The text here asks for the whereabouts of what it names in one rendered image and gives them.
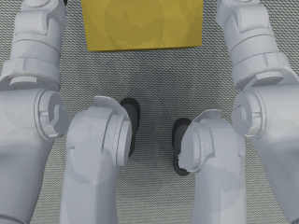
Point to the left robot shin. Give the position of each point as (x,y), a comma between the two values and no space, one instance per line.
(99,100)

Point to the right robot upper arm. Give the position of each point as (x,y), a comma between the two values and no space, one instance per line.
(268,116)

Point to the right robot thigh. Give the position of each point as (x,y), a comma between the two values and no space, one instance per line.
(220,195)

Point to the robot right forearm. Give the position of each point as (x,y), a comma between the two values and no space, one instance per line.
(252,45)

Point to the carton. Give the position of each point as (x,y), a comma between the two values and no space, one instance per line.
(142,25)

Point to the left robot upper arm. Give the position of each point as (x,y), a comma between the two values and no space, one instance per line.
(30,122)

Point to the robot left forearm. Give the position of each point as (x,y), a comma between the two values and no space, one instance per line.
(36,47)

